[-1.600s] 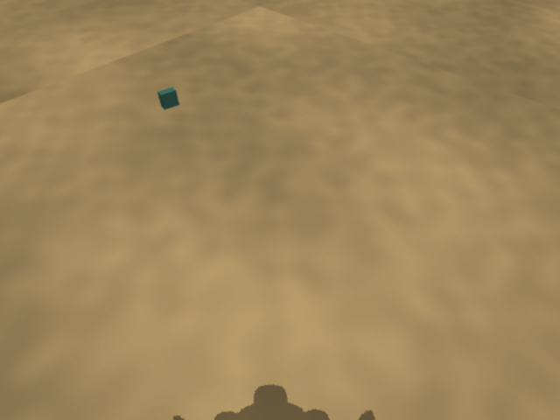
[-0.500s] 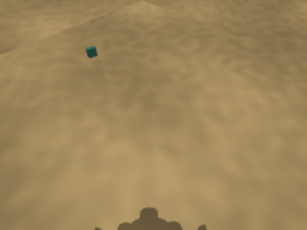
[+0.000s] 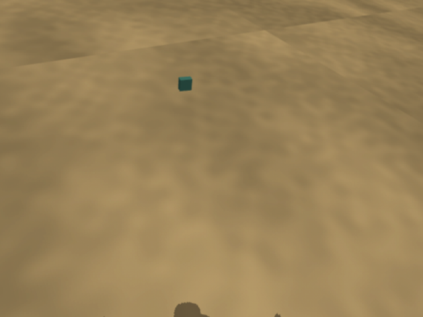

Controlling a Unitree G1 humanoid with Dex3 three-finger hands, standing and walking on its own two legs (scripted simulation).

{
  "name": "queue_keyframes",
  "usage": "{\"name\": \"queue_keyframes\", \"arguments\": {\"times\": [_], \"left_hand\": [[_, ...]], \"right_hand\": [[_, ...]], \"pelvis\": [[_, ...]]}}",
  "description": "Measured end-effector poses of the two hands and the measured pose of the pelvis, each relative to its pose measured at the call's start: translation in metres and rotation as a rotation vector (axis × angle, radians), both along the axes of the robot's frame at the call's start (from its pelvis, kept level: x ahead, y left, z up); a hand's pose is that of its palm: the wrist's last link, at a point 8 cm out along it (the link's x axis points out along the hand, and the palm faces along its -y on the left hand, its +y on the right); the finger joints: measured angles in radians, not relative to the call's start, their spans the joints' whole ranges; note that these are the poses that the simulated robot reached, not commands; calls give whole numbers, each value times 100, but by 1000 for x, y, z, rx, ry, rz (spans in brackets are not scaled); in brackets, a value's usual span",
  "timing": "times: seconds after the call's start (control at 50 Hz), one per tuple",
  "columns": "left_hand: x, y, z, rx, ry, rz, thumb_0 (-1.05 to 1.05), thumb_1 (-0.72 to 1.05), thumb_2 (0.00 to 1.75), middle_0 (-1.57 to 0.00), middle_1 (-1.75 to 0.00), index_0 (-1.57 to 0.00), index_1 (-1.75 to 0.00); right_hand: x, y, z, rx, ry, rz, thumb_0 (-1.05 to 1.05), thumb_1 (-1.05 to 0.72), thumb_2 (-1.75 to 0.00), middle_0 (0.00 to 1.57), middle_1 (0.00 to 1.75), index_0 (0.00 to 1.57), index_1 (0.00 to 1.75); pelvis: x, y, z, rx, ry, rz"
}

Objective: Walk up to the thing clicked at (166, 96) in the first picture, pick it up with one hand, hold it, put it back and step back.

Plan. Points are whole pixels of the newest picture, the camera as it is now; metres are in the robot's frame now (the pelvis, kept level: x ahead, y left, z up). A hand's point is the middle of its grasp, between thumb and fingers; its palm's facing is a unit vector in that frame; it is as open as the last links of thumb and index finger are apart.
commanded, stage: walk up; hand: left
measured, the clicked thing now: (185, 83) +2.01 +0.09 -0.71
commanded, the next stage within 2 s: none
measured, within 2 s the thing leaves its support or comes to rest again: neither
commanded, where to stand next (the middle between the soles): +1.77 -0.26 m, yaw +21 degrees
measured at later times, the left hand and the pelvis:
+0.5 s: hand (118, 207) +0.40 +0.22 -0.12, palm faces +0.18 -0.93 -0.32, open 7.4 cm; pelvis +0.32 -0.06 +0.00, yaw +11 degrees
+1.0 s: hand (131, 155) +0.62 +0.23 -0.15, palm faces +0.19 -0.94 -0.28, open 7.4 cm; pelvis +0.63 -0.04 +0.00, yaw +13 degrees
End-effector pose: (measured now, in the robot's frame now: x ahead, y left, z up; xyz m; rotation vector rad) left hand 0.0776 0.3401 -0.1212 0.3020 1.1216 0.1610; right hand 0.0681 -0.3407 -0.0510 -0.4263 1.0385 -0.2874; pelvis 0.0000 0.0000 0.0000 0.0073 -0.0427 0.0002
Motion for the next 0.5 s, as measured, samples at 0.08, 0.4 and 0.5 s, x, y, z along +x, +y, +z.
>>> {"name": "queue_keyframes", "arguments": {"times": [0.08,0.4,0.5], "left_hand": [[48,-14,12,-59,-40,-4,1,91,90,-20,-30,-20,-30],[277,-56,25,25,-152,94,0,90,90,-20,-30,-20,-30],[304,-78,39,19,-151,161,0,90,90,-20,-30,-20,-30]], "right_hand": [[18,17,-1,35,76,16,1,-91,-90,20,30,20,30],[232,-40,-60,41,239,95,1,-90,-90,20,30,21,30],[357,-36,-48,63,133,202,1,-91,-90,20,30,20,30]], "pelvis": [[41,2,14,4,2,27],[264,-51,-14,-11,32,150],[323,-62,2,-15,12,191]]}}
